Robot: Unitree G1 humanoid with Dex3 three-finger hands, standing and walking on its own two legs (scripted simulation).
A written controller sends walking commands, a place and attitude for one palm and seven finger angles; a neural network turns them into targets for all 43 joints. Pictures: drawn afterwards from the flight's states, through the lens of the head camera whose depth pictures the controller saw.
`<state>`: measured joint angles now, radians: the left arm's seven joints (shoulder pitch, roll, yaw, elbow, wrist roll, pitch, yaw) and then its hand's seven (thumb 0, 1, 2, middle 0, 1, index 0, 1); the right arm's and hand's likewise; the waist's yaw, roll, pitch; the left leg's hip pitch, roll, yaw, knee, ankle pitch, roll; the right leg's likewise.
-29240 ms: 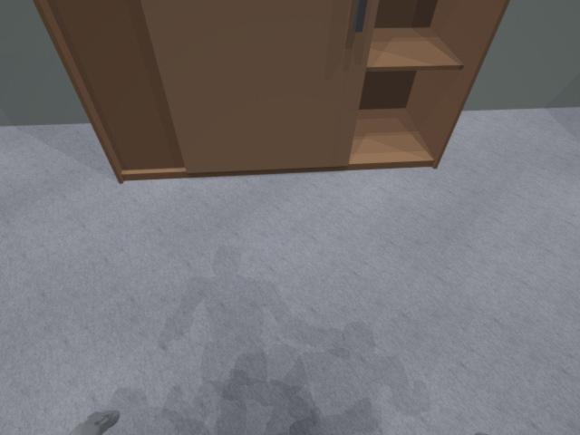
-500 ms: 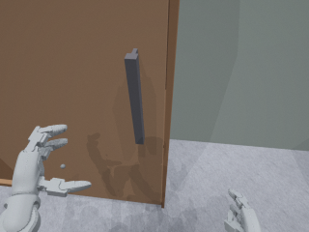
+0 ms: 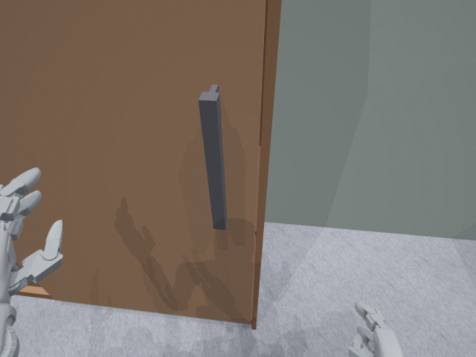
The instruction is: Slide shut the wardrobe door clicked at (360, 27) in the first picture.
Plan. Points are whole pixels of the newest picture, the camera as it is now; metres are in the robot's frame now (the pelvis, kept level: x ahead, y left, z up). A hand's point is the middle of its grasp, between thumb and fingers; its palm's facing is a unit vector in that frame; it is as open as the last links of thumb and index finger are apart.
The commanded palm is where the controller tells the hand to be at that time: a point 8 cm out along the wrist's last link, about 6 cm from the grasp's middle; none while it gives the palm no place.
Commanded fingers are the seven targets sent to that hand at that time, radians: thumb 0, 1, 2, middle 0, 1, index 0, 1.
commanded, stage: draw the hand back to the body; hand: left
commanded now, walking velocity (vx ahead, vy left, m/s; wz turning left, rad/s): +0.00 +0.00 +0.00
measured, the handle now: (217, 165) +0.42 +0.10 +0.12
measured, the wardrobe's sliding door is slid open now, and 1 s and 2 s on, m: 0.00 0.00 0.00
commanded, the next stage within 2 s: step back with the hand held close in 0.34 s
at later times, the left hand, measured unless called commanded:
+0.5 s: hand (55, 259) +0.17 +0.26 +0.17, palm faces +0.48 -0.79 -0.38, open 7.4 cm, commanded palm +0.13 +0.29 +0.18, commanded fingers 0.00 0.90 0.90 -0.20 -0.30 -0.20 -0.30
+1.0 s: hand (19, 281) +0.14 +0.28 +0.16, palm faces +0.44 -0.78 -0.45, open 7.4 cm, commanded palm +0.08 +0.31 +0.18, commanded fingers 0.00 0.90 0.90 -0.20 -0.30 -0.20 -0.30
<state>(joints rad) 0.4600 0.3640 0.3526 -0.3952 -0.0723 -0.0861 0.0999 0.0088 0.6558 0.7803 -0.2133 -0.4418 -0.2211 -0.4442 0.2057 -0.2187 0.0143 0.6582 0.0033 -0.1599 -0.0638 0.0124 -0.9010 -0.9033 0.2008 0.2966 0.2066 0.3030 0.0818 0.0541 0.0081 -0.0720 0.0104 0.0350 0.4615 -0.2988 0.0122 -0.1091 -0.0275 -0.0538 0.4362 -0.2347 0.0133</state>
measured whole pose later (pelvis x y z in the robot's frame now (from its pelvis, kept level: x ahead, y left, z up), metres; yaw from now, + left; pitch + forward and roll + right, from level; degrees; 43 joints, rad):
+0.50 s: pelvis -0.01 -0.01 +0.00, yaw +0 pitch -6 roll -1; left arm 0.44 0.34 0.35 -0.37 -0.07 -0.10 0.10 0.02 0.89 0.89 -0.21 -0.30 -0.21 -0.31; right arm 0.20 -0.22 0.01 0.66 0.00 -0.16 -0.07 0.01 -0.90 -0.90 0.20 0.30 0.21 0.30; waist 0.08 0.06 0.03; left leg -0.07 0.02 0.03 0.45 -0.27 0.00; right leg -0.11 -0.01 -0.06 0.42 -0.21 0.00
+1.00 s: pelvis -0.06 +0.02 -0.01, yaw -1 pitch -2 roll +0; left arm 0.51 0.43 0.45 -0.51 -0.03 -0.21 0.14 0.02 0.89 0.90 -0.21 -0.30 -0.22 -0.31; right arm 0.21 -0.20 0.00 0.57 0.00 -0.07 -0.08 0.01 -0.90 -0.90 0.20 0.30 0.21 0.30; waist 0.03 -0.04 0.04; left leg -0.30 -0.01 0.06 0.58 -0.25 0.05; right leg -0.34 -0.05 -0.02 0.54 -0.17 0.03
